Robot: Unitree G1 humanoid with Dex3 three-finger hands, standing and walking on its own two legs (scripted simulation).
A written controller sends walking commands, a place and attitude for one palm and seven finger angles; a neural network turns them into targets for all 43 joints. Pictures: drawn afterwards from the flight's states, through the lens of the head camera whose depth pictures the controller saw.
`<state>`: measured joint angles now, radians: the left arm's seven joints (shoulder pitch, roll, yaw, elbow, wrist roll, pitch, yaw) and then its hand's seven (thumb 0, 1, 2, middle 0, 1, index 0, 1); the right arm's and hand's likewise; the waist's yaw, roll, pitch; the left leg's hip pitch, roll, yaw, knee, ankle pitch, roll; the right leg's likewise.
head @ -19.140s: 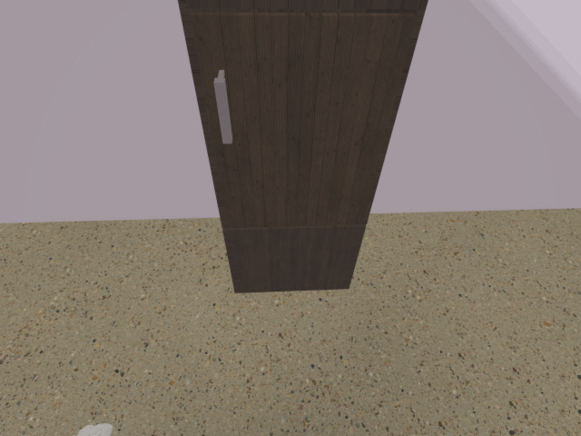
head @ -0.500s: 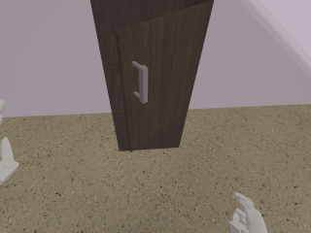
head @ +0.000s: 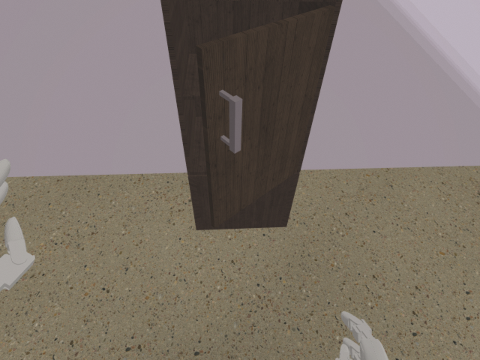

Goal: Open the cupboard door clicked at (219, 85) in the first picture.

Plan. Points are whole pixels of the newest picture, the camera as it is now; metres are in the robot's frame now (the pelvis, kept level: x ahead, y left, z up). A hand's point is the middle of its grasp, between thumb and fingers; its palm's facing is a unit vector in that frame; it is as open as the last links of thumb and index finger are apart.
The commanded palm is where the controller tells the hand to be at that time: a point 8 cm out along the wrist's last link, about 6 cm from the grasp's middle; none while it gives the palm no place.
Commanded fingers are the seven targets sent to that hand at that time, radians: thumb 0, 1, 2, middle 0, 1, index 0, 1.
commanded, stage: stop stepping back and stand still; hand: left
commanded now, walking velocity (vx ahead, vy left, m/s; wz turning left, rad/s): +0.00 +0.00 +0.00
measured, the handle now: (229, 122) +0.59 +0.06 +0.08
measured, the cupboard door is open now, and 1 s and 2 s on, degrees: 38 38 38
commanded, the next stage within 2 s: let the arm hang, fingers relaxed in 0.04 s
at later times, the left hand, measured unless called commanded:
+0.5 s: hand out of the picture +0.03 +0.17 -0.17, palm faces +0.09 -0.98 -0.19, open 6.9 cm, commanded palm none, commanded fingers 0.00 0.90 0.90 -0.20 -0.30 -0.20 -0.30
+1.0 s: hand out of the picture -0.01 +0.16 -0.17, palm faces +0.11 -0.97 -0.19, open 7.4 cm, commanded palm none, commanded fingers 0.00 0.90 0.90 -0.20 -0.30 -0.20 -0.30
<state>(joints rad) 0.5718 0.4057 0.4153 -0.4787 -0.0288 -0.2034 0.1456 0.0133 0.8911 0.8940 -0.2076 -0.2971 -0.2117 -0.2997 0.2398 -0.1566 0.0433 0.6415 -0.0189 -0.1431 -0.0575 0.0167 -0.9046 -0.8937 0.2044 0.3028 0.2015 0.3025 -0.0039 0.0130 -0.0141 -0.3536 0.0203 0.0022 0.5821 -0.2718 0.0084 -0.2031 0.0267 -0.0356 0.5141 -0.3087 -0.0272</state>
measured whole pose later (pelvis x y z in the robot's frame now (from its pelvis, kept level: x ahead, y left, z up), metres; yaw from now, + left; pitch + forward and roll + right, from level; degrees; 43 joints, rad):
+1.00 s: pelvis +0.00 -0.01 +0.01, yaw +4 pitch -2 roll +0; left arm 0.27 0.14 0.02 1.14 0.00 0.00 0.03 0.00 0.91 0.89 -0.20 -0.29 -0.20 -0.30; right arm 0.25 -0.15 0.00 1.14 -0.03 0.02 -0.03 0.01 -0.92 -0.89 0.20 0.30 0.20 0.30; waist -0.01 0.02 0.04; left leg -0.24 -0.01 -0.04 0.43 -0.16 -0.01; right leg -0.13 0.03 -0.02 0.44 -0.28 -0.04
